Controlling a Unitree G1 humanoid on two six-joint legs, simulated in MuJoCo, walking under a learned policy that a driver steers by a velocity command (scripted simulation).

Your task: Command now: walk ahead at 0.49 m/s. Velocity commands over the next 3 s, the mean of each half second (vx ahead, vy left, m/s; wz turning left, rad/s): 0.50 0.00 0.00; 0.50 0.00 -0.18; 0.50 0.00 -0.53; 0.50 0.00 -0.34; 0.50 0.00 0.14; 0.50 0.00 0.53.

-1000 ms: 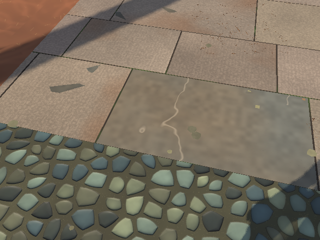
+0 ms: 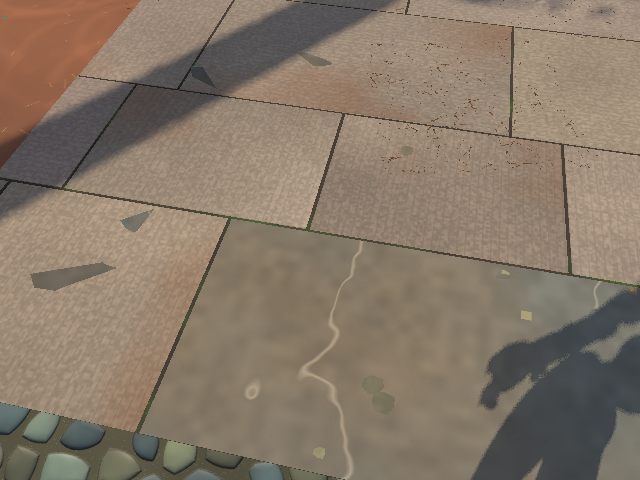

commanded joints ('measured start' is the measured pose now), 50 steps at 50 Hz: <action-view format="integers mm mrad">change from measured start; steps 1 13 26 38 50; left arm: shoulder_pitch -39 56 200 327 191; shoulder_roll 38 94 89 116 17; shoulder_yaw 4 26 23 20 35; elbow -57 -52 53 96 -11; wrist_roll -6 -12 -25 -8 -5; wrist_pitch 7 -31 -66 -51 24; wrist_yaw -8 19 20 43 -3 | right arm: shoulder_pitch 33 93 -141 -404 -98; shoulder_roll -90 -136 -45 -71 -72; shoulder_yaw -5 -9 -17 -13 -31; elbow -41 -13 -158 -274 -160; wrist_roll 3 -13 -27 -8 0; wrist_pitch -16 -2 55 26 -25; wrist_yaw -1 -24 27 22 -11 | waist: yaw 15 106 -14 29 42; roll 60 96 -25 -47 96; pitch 73 -87 42 50 -3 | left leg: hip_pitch -71 194 -544 -466 -88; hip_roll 258 292 224 137 382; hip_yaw -179 -97 -92 -37 -147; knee -175 286 738 273 -136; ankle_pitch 312 921 54 60 133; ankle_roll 78 26 -87 -42 16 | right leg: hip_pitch -46 356 436 710 29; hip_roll -6 160 -78 -119 3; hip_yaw -48 -127 89 68 20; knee -131 -578 -930 -773 120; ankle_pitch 118 63 250 651 -34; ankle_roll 24 -95 -158 -134 -25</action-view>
